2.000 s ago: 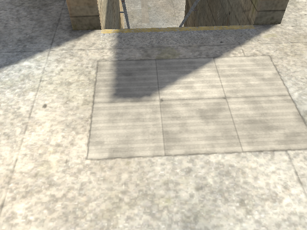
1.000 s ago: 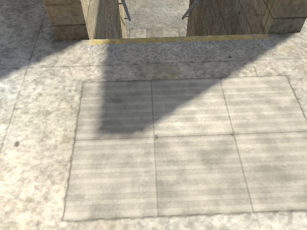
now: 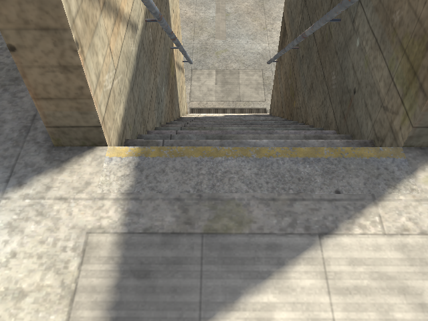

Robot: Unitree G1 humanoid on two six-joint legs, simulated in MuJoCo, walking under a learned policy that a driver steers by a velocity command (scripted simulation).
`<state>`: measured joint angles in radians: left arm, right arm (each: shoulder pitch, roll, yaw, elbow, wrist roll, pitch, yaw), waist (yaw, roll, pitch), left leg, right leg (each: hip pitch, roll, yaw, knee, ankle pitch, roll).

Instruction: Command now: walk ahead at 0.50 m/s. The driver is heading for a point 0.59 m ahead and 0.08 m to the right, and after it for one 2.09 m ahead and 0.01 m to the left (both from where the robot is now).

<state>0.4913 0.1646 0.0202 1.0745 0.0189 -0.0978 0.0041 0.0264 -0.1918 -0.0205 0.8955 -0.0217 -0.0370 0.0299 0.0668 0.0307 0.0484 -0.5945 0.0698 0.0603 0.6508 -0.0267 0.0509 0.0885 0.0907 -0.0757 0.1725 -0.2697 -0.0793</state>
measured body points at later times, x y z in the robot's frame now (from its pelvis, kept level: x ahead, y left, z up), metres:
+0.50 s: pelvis +0.26 +0.04 +0.00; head +0.28 +0.04 +0.45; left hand +0.41 +0.25 -0.14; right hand +0.18 -0.19 -0.14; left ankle +0.19 +0.10 -0.74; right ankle +0.41 -0.12 -0.68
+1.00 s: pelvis +0.52 -0.05 +0.00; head +0.54 -0.06 +0.45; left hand +0.56 +0.20 -0.14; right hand +0.55 -0.31 -0.14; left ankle +0.69 +0.08 -0.67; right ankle +0.45 -0.07 -0.74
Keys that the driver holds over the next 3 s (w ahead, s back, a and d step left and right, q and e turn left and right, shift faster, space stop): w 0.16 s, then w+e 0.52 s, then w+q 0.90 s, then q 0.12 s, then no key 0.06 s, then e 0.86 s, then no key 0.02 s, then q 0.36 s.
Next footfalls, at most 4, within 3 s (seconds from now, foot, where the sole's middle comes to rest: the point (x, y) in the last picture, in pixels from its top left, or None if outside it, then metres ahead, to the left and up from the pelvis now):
0.10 left None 0.23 0.10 -0.78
0.68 right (264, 319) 0.48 -0.08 -0.78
1.22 left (245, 225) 0.80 -0.02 -0.78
1.74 right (272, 169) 1.06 -0.12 -0.78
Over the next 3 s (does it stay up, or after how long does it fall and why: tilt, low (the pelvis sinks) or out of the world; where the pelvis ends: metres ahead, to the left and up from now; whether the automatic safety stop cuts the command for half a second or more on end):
stays up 0.89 -0.06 0.00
